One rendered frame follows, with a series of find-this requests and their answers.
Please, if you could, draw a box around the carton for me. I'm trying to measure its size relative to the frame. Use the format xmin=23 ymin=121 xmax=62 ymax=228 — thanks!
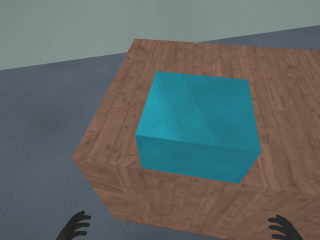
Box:
xmin=135 ymin=71 xmax=261 ymax=184

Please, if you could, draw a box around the robot left hand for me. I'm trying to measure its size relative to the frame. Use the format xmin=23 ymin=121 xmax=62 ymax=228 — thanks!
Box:
xmin=56 ymin=211 xmax=91 ymax=240

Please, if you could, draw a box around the robot right hand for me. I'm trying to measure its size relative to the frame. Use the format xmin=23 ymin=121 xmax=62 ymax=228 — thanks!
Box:
xmin=267 ymin=214 xmax=303 ymax=240

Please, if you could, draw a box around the pedestal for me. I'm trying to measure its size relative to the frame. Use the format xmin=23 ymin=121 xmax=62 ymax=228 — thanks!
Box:
xmin=71 ymin=38 xmax=320 ymax=240

